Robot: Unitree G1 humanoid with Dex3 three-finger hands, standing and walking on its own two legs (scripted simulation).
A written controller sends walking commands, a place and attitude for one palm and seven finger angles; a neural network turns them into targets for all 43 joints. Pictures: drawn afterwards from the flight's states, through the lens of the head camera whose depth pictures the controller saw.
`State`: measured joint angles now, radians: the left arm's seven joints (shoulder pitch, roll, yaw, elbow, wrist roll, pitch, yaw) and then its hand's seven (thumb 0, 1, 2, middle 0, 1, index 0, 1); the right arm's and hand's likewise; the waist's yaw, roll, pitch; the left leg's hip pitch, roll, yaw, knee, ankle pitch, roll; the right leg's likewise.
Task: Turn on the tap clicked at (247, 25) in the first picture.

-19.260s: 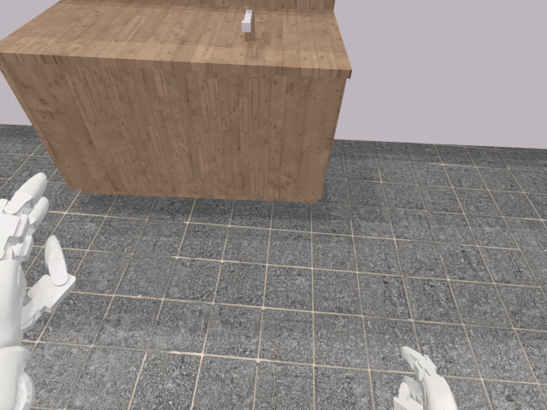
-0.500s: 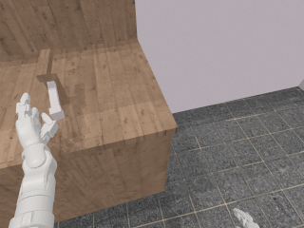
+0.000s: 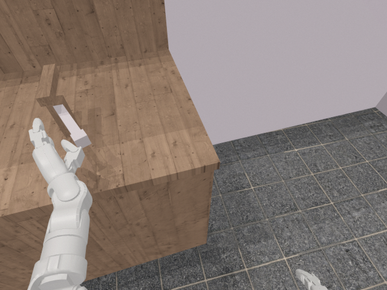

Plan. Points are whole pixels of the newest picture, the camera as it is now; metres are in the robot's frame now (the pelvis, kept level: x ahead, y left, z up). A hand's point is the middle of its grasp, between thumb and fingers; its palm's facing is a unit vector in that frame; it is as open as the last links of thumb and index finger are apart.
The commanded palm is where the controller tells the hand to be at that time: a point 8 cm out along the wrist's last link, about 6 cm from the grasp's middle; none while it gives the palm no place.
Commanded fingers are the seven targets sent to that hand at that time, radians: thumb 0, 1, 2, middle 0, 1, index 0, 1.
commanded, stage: push the lever round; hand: left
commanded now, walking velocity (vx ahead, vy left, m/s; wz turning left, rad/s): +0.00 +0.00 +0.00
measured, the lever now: (80, 139) +0.40 +0.26 +0.10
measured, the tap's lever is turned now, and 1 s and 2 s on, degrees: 23 53 78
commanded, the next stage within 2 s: lift the hand up off the lever in 1.84 s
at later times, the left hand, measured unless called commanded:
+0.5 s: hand (101, 139) +0.41 +0.22 +0.09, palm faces +0.72 -0.69 -0.08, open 7.8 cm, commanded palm +0.36 +0.24 +0.09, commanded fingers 0.00 0.90 0.90 -0.15 -0.15 -0.15 -0.15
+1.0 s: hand (116, 130) +0.44 +0.19 +0.09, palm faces +0.79 -0.61 -0.09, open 7.7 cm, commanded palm +0.39 +0.21 +0.09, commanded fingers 0.00 0.90 0.90 -0.15 -0.15 -0.15 -0.15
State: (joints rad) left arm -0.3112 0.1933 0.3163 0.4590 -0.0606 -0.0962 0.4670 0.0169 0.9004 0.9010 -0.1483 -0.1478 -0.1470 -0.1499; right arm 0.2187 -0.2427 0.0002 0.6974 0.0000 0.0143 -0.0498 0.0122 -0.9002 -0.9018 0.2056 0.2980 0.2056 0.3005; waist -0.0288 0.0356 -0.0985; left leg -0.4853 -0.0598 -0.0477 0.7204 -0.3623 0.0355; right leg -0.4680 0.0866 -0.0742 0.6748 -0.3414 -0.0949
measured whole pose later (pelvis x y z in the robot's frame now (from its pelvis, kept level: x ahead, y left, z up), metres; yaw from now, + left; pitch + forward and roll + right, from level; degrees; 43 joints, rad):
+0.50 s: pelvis +0.00 +0.00 +0.00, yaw +1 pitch +9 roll -1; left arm -0.51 0.11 0.29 0.62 0.02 -0.06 0.69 0.01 0.90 0.90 -0.15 -0.15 -0.15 -0.15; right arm 0.20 -0.22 -0.01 0.73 -0.03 0.04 -0.03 0.01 -0.90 -0.90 0.21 0.30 0.21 0.30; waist -0.05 0.03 -0.11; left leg -0.54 -0.07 -0.05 0.75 -0.37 0.04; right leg -0.52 0.08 -0.08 0.70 -0.35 -0.09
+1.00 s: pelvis +0.00 +0.00 -0.01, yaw +1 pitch +12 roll -1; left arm -0.69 0.06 0.34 0.78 0.08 -0.05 0.86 0.01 0.93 0.91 -0.15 -0.15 -0.15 -0.15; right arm 0.22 -0.21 -0.03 0.77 -0.08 0.05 0.03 0.01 -0.90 -0.90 0.20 0.30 0.20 0.30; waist -0.08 0.03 -0.13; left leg -0.61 -0.07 -0.07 0.79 -0.38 0.02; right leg -0.59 0.08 -0.10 0.75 -0.37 -0.10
